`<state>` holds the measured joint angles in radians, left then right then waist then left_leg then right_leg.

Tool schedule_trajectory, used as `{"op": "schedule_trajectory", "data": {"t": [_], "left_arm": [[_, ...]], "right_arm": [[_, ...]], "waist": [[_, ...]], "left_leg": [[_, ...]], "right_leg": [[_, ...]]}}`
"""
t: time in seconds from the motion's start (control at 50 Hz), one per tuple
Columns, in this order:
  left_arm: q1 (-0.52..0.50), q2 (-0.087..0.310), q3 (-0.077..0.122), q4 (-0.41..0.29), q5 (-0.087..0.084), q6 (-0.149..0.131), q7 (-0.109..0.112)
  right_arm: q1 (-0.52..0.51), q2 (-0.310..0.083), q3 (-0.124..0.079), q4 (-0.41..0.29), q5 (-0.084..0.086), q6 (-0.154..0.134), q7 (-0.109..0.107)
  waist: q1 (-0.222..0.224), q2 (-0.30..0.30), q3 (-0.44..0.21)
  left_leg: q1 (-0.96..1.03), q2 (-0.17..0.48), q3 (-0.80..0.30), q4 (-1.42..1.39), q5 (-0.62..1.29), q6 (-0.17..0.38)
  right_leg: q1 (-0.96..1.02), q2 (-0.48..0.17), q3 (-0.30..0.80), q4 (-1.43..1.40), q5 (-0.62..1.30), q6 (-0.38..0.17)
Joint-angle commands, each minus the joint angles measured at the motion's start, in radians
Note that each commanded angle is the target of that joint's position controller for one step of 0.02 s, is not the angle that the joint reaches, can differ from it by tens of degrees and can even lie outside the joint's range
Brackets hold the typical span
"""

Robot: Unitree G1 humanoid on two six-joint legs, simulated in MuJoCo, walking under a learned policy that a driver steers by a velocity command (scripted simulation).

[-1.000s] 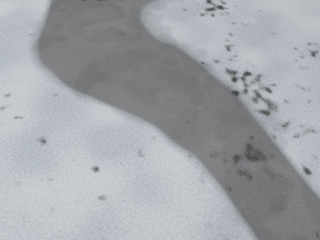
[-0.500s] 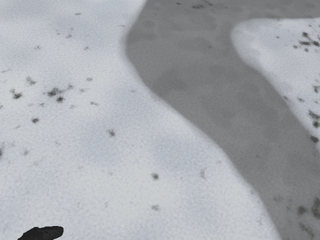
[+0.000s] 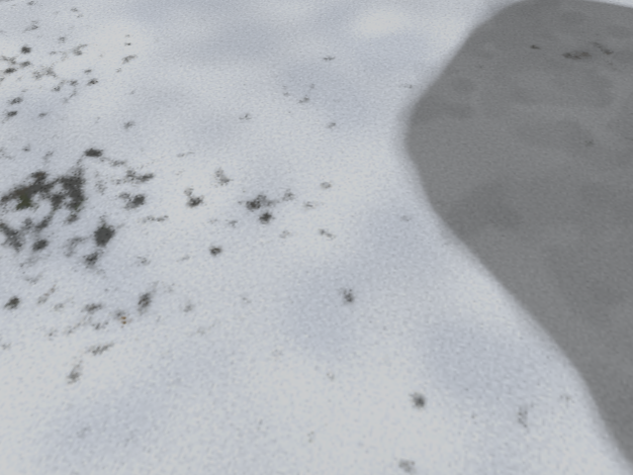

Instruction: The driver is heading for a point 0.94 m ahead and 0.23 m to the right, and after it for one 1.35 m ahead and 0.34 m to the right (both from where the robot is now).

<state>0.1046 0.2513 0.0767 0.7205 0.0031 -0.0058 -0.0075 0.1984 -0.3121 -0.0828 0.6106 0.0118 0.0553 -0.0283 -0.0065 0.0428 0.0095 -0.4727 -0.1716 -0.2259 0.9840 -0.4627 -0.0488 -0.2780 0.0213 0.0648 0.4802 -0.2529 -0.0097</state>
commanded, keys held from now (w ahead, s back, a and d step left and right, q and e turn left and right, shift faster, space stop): w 0.96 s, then w+e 0.04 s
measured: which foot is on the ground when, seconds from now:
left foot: up 0.00-0.20, down 0.22-0.66, up 0.68-1.00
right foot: down 0.00-0.24, up 0.26-0.64, down 0.66-1.00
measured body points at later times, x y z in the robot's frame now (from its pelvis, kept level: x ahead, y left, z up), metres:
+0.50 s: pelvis +0.14 +0.02 +0.00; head +0.17 +0.03 +0.45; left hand +0.33 +0.27 -0.09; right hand +0.17 -0.26 -0.11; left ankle +0.03 +0.13 -0.74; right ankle +0.26 -0.13 -0.69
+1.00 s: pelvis +0.40 -0.04 +0.01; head +0.43 -0.05 +0.46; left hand +0.42 +0.24 -0.11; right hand +0.61 -0.29 -0.08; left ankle +0.56 +0.15 -0.67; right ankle +0.36 -0.12 -0.74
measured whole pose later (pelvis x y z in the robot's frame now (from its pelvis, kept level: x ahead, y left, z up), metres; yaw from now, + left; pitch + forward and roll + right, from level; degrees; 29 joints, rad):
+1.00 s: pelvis +0.40 -0.04 +0.01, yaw +1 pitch +1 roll -1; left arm 0.36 0.26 0.05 0.83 -0.01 -0.09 -0.02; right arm 0.11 -0.28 -0.05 0.70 0.00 -0.07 0.00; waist 0.07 0.04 0.02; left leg -0.69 0.13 -0.06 0.77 0.00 -0.01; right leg -0.08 0.08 -0.02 0.23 -0.18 -0.08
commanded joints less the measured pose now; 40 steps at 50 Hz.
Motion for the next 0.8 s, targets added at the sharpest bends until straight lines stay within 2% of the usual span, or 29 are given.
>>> {"op": "schedule_trajectory", "data": {"t": [0.02, 0.06, 0.12, 0.14, 0.2, 0.22, 0.24, 0.26, 0.28, 0.3, 0.32, 0.36, 0.38, 0.42, 0.46, 0.5, 0.54, 0.58, 0.6, 0.62, 0.64, 0.66, 0.68, 0.7, 0.72, 0.74, 0.76, 0.78, 0.8], "left_arm": [[-0.017, 0.090, 0.009, -0.035, -0.013, -0.007, 0.005], [0.004, 0.145, 0.026, -0.031, -0.018, 0.001, 0.011], [0.084, 0.197, 0.041, -0.013, -0.022, -0.011, 0.011], [0.102, 0.204, 0.042, -0.007, -0.026, -0.017, 0.008], [0.098, 0.189, 0.033, 0.007, -0.045, -0.024, -0.001], [0.078, 0.157, 0.022, 0.004, -0.041, -0.031, -0.006], [0.030, 0.097, 0.004, -0.016, -0.031, -0.045, -0.012], [0.001, 0.055, -0.010, -0.056, -0.019, -0.065, -0.019], [-0.049, 0.112, 0.000, -0.075, -0.023, -0.077, -0.020], [-0.036, 0.158, 0.018, -0.076, -0.041, -0.083, -0.027], [-0.012, 0.150, 0.016, -0.060, -0.044, -0.083, -0.031], [-0.033, 0.133, 0.011, -0.063, -0.026, -0.081, -0.036], [-0.036, 0.121, 0.007, -0.065, -0.017, -0.081, -0.040], [-0.040, 0.081, -0.008, -0.062, -0.011, -0.076, -0.046], [-0.085, 0.055, -0.022, -0.078, -0.010, -0.074, -0.045], [-0.128, 0.069, -0.022, -0.097, -0.016, -0.075, -0.045], [-0.159, 0.092, -0.016, -0.117, -0.021, -0.075, -0.045], [-0.153, 0.114, -0.008, -0.126, -0.023, -0.077, -0.048], [-0.123, 0.132, 0.000, -0.122, -0.021, -0.079, -0.048], [-0.056, 0.152, 0.014, -0.107, -0.016, -0.079, -0.047], [0.085, 0.179, 0.034, -0.065, -0.014, -0.076, -0.041], [0.266, 0.223, 0.047, -0.027, -0.011, -0.073, -0.033], [0.341, 0.328, 0.063, -0.008, 0.005, -0.076, -0.041], [0.327, 0.224, 0.038, -0.011, -0.016, -0.080, -0.044], [0.242, 0.192, 0.023, -0.015, -0.013, -0.082, -0.040], [0.181, 0.172, 0.016, -0.024, -0.008, -0.081, -0.038], [0.139, 0.153, 0.012, -0.024, 0.000, -0.083, -0.039], [0.115, 0.131, 0.004, -0.027, 0.011, -0.090, -0.038], [0.102, 0.124, 0.003, -0.025, 0.010, -0.097, -0.035]], "right_arm": [[0.034, -0.039, -0.016, -0.039, -0.003, -0.005, 0.005], [-0.041, -0.024, -0.003, -0.061, -0.002, -0.028, 0.016], [-0.099, -0.033, -0.002, -0.075, 0.008, -0.070, 0.019], [-0.094, -0.041, -0.005, -0.071, 0.009, -0.081, 0.020], [-0.002, -0.039, -0.013, -0.026, 0.004, -0.100, 0.021], [0.061, -0.051, -0.019, -0.011, 0.006, -0.100, 0.020], [0.158, -0.087, -0.030, 0.009, 0.005, -0.100, 0.014], [0.225, -0.164, -0.056, 0.031, -0.003, -0.098, 0.024], [0.285, -0.164, -0.058, 0.036, 0.001, -0.103, 0.032], [0.277, -0.135, -0.044, 0.040, -0.004, -0.113, 0.034], [0.245, -0.109, -0.033, 0.034, 0.000, -0.120, 0.034], [0.200, -0.090, -0.020, 0.036, 0.007, -0.120, 0.032], [0.181, -0.089, -0.017, 0.037, 0.008, -0.116, 0.029], [0.146, -0.092, -0.016, 0.045, 0.011, -0.112, 0.024], [0.140, -0.100, -0.016, 0.066, 0.013, -0.113, 0.016], [0.158, -0.117, -0.019, 0.088, 0.013, -0.120, 0.017], [0.178, -0.132, -0.025, 0.111, 0.024, -0.128, 0.020], [0.182, -0.137, -0.027, 0.130, 0.031, -0.130, 0.020], [0.181, -0.148, -0.029, 0.137, 0.029, -0.128, 0.020], [0.172, -0.156, -0.030, 0.139, 0.026, -0.126, 0.017], [0.175, -0.141, -0.023, 0.143, 0.020, -0.120, 0.013], [0.174, -0.100, -0.004, 0.128, 0.000, -0.116, 0.008], [0.319, 0.024, 0.031, 0.106, 0.012, -0.129, 0.014], [0.278, -0.071, 0.012, 0.131, 0.028, -0.147, 0.020], [0.165, -0.124, -0.006, 0.099, 0.049, -0.153, 0.023], [0.103, -0.111, 0.001, 0.083, 0.037, -0.157, 0.018], [0.072, -0.095, 0.001, 0.079, 0.013, -0.157, 0.015], [0.085, -0.087, -0.003, 0.085, 0.003, -0.148, 0.014], [0.104, -0.073, -0.002, 0.087, -0.001, -0.141, 0.015]], "waist": [[-0.011, -0.167, -0.081], [0.031, -0.230, -0.041], [0.073, -0.233, -0.002], [0.073, -0.224, 0.001], [0.012, -0.202, -0.027], [-0.025, -0.188, -0.068], [-0.070, -0.120, -0.113], [-0.078, 0.130, -0.142], [-0.131, 0.201, -0.107], [-0.104, 0.152, -0.038], [-0.084, 0.121, -0.012], [-0.059, 0.059, 0.038], [-0.048, 0.050, 0.037], [-0.031, 0.044, 0.032], [-0.040, 0.057, 0.045], [-0.051, 0.078, 0.059], [-0.051, 0.086, 0.073], [-0.032, 0.078, 0.081], [-0.013, 0.077, 0.061], [0.029, 0.076, 0.013], [0.098, 0.063, -0.072], [0.172, -0.004, -0.197], [0.094, -0.336, -0.386], [0.127, -0.306, -0.384], [0.115, -0.244, -0.202], [0.085, -0.137, -0.127], [0.056, -0.093, -0.068], [0.023, -0.107, -0.063], [0.003, -0.120, -0.064]], "left_leg": [[-0.096, 0.095, 0.038, -0.034, 0.112, -0.031], [-0.039, 0.123, 0.169, -0.168, 0.112, -0.028], [0.009, 0.141, 0.215, -0.338, 0.045, 0.007], [0.038, 0.141, 0.225, -0.396, 0.056, 0.024], [0.291, 0.124, 0.254, -0.571, 0.207, 0.079], [0.418, 0.156, 0.217, -0.566, 0.229, 0.099], [0.570, 0.236, 0.116, -0.559, 0.248, 0.136], [0.666, 0.367, -0.109, -0.604, 0.218, 0.226], [0.687, 0.499, -0.339, -0.701, 0.219, 0.339], [0.690, 0.532, -0.359, -0.716, 0.227, 0.368], [0.690, 0.501, -0.295, -0.719, 0.225, 0.346], [0.637, 0.472, -0.193, -0.756, 0.376, 0.309], [0.591, 0.448, -0.141, -0.778, 0.435, 0.294], [0.508, 0.396, -0.030, -0.802, 0.484, 0.274], [0.420, 0.355, 0.055, -0.811, 0.487, 0.248], [0.356, 0.345, 0.091, -0.814, 0.467, 0.234], [0.347, 0.377, 0.077, -0.815, 0.435, 0.229], [0.397, 0.411, 0.073, -0.786, 0.487, 0.217], [0.424, 0.414, 0.082, -0.741, 0.601, 0.206], [0.436, 0.396, 0.108, -0.647, 0.775, 0.189], [0.401, 0.355, 0.147, -0.476, 0.904, 0.165], [0.225, 0.306, 0.178, -0.188, 0.741, 0.127], [-0.115, 0.118, 0.173, 0.233, 0.047, 0.060], [-0.220, 0.124, 0.040, 0.345, -0.081, 0.070], [-0.295, 0.179, 0.081, 0.370, -0.015, 0.085], [-0.262, 0.233, 0.107, 0.317, 0.072, 0.098], [-0.227, 0.267, 0.121, 0.254, 0.133, 0.099], [-0.160, 0.296, 0.109, 0.220, 0.178, 0.102], [-0.131, 0.305, 0.110, 0.192, 0.193, 0.097]], "right_leg": [[0.162, -0.202, 0.210, -0.181, 0.038, -0.173], [0.118, -0.180, 0.195, -0.224, -0.089, -0.167], [0.123, -0.219, 0.228, -0.235, -0.115, -0.193], [0.123, -0.229, 0.236, -0.229, -0.117, -0.197], [0.027, -0.215, 0.208, -0.187, -0.024, -0.174], [-0.031, -0.199, 0.179, -0.141, 0.020, -0.142], [-0.146, -0.138, 0.096, -0.006, 0.038, -0.088], [-0.306, -0.005, -0.087, 0.246, -0.051, -0.022], [-0.477, -0.005, -0.049, 0.454, -0.278, -0.003], [-0.599, -0.042, -0.014, 0.596, -0.322, -0.023], [-0.641, -0.076, -0.004, 0.645, -0.259, -0.042], [-0.667, -0.121, -0.006, 0.605, -0.123, -0.045], [-0.620, -0.123, -0.019, 0.569, -0.072, -0.034], [-0.527, -0.103, -0.056, 0.460, 0.036, -0.004], [-0.425, -0.082, -0.075, 0.316, 0.157, 0.015], [-0.325, -0.056, -0.084, 0.201, 0.234, 0.017], [-0.272, -0.049, -0.075, 0.148, 0.250, 0.000], [-0.256, -0.048, -0.067, 0.104, 0.214, -0.033], [-0.206, -0.032, -0.081, 0.088, 0.193, -0.051], [-0.104, -0.002, -0.109, 0.074, 0.181, -0.074], [0.082, 0.027, -0.133, 0.075, 0.178, -0.100], [0.367, -0.092, 0.002, 0.107, 0.181, -0.150], [0.671, -0.373, 0.567, -0.063, -0.162, -0.324], [0.656, -0.386, 0.751, -0.214, -0.325, -0.319], [0.521, -0.365, 0.598, -0.224, -0.281, -0.274], [0.377, -0.327, 0.474, -0.223, -0.163, -0.250], [0.257, -0.288, 0.377, -0.235, -0.042, -0.238], [0.183, -0.260, 0.321, -0.261, 0.035, -0.231], [0.147, -0.250, 0.294, -0.281, 0.083, -0.237]]}}
Keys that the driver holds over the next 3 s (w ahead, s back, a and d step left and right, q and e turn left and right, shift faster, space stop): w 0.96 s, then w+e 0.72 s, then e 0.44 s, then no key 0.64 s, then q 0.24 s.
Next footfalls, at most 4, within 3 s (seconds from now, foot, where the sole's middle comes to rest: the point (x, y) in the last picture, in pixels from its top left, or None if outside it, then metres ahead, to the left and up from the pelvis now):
0.22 left None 0.07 0.13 -0.78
0.66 right None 0.40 -0.12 -0.78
1.20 left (292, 374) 0.70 0.12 -0.78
1.70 right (428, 298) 0.89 -0.21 -0.78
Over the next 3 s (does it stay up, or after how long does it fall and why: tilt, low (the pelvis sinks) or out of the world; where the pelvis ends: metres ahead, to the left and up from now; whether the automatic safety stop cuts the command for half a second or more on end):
stays up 0.97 -0.19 -0.01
